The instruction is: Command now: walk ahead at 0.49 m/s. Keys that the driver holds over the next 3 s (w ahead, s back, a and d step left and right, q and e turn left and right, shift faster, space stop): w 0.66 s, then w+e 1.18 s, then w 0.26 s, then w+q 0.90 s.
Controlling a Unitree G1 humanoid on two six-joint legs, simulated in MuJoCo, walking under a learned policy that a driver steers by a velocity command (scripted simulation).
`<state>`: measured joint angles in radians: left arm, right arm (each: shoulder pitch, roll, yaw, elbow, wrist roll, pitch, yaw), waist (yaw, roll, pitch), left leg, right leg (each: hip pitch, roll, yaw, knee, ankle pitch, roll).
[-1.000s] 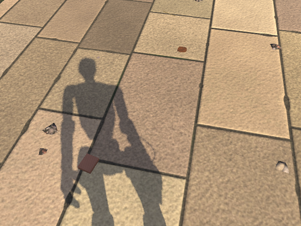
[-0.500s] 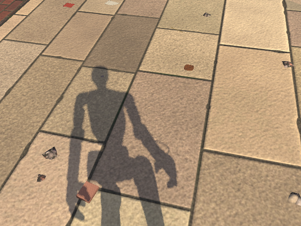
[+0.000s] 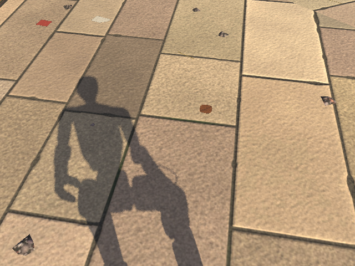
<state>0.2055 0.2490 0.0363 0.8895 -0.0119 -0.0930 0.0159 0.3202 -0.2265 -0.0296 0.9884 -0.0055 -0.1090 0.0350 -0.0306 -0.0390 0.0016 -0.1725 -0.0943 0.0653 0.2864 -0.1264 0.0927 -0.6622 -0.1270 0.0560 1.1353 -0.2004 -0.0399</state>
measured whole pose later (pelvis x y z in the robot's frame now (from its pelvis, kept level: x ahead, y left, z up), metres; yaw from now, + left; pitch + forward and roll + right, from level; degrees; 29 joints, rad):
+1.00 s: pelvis +0.55 -0.02 -0.01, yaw -7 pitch +1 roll +1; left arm 0.32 0.26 0.07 0.93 -0.03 -0.07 0.01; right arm 0.17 -0.24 -0.05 0.89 -0.01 -0.12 0.02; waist 0.00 -0.04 0.02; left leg -0.31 0.00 0.10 0.44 -0.16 0.04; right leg -0.47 -0.05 0.05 1.18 -0.34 -0.05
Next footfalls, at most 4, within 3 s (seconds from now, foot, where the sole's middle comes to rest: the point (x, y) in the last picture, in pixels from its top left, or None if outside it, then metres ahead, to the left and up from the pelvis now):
0.30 right None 0.33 -0.17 -0.78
0.84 left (160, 234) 0.65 0.08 -0.78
1.40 right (231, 185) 0.87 -0.24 -0.78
1.90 left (216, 127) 1.21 -0.21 -0.78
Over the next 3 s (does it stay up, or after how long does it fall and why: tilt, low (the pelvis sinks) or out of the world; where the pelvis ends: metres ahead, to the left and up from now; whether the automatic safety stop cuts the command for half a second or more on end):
stays up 1.48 -0.48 -0.02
